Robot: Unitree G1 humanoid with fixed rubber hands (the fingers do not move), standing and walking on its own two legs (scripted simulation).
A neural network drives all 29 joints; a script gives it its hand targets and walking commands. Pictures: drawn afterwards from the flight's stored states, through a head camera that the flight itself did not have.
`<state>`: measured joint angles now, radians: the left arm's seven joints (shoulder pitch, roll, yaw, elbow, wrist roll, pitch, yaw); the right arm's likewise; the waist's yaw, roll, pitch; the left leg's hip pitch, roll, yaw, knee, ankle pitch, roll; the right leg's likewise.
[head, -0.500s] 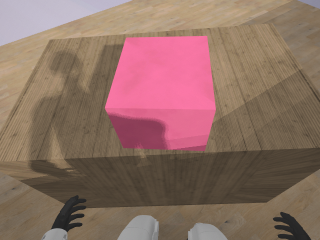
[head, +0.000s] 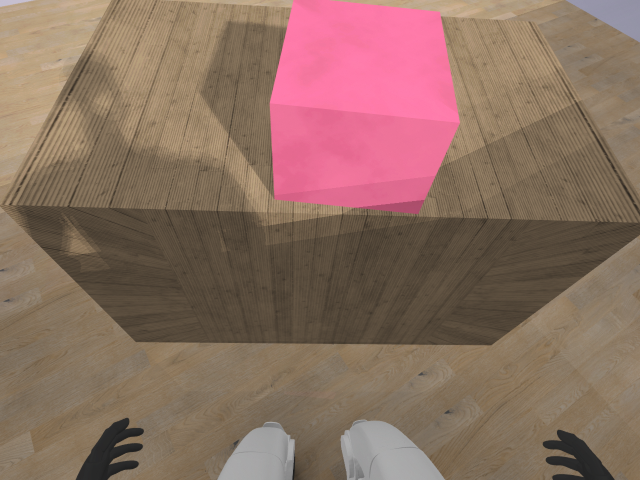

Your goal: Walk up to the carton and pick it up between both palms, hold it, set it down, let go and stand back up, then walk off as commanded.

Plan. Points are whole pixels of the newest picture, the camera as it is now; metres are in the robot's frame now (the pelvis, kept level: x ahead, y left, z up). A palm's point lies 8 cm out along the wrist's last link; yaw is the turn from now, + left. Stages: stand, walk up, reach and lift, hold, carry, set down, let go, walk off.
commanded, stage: walk off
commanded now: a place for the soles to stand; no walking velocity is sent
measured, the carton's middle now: (356, 106) +0.67 -0.05 +0.03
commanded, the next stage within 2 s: none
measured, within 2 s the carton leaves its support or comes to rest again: neither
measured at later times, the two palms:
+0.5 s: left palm out of the picture -0.04 +0.28 -0.09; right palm out of the picture -0.07 -0.34 -0.11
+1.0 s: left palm out of the picture -0.14 +0.30 -0.12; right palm out of the picture -0.17 -0.32 -0.08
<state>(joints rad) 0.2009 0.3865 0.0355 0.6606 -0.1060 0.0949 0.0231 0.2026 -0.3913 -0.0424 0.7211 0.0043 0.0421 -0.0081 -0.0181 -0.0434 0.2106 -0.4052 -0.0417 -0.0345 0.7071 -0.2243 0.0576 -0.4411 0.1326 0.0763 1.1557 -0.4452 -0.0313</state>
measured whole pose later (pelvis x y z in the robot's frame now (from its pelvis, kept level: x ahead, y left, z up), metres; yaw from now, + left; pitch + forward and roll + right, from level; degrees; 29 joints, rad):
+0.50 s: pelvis -0.13 -0.02 +0.00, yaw -1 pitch -3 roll +1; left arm 0.23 0.39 0.04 0.70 -0.11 0.04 0.02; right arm 0.23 -0.42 -0.07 0.76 0.00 0.08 -0.02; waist -0.02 0.02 0.24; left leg -0.51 -0.15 -0.12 1.15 -0.45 0.03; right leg -0.32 0.02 0.06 0.78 -0.41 -0.02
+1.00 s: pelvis -0.25 +0.00 -0.01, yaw -2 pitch -7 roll -1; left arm 0.22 0.39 0.05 0.70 -0.11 0.08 0.01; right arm 0.20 -0.39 -0.05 0.72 0.00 0.03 -0.02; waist -0.02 -0.04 0.26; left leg -0.42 -0.06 -0.12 0.70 -0.17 0.04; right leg -0.37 0.10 0.11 1.12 -0.50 0.00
